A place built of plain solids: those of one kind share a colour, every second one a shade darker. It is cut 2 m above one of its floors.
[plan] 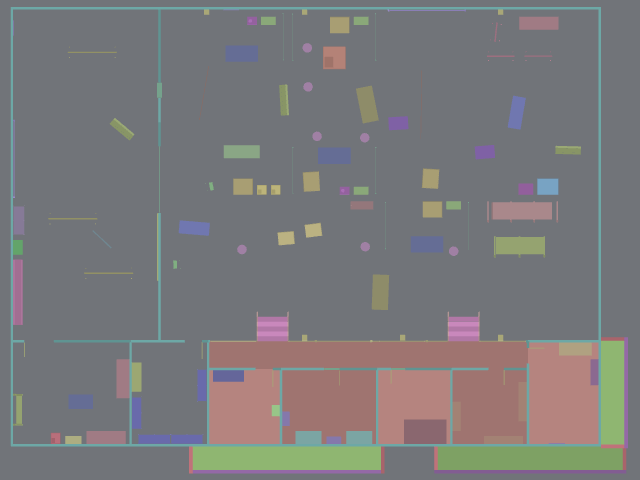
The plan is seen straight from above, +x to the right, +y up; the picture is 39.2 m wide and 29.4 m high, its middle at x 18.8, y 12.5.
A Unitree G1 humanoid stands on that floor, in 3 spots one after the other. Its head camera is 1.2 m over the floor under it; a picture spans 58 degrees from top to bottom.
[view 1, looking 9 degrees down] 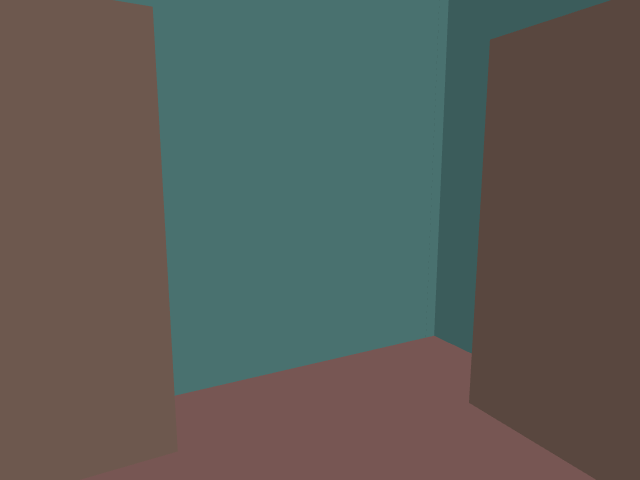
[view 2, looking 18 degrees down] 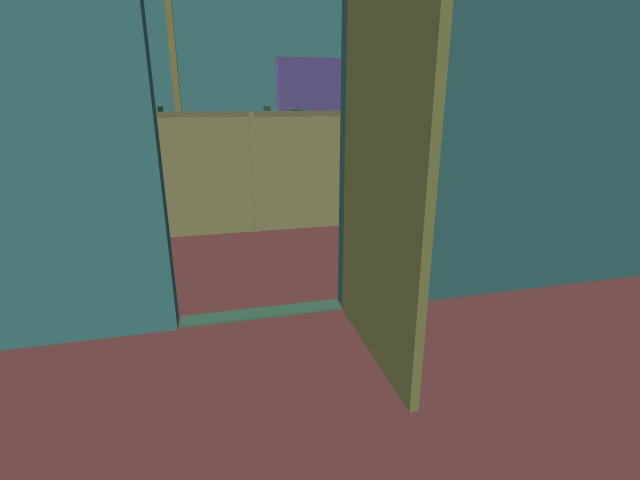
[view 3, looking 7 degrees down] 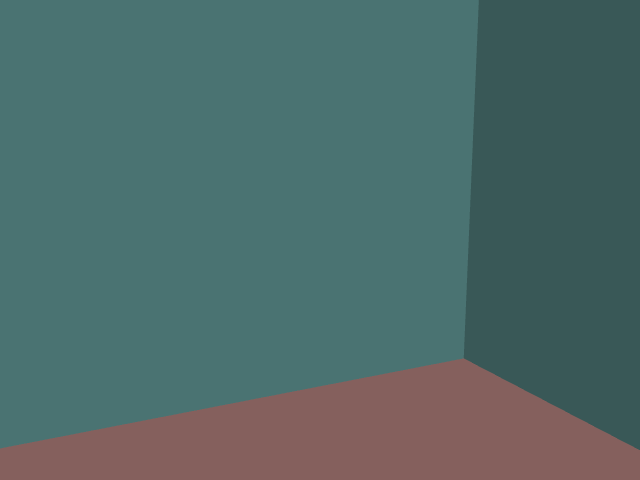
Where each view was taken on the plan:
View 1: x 29.10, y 2.30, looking -118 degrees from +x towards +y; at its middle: wall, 2.64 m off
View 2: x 19.30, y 2.30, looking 76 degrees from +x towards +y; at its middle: level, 3.88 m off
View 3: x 14.10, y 2.30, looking -113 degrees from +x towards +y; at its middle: wall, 2.52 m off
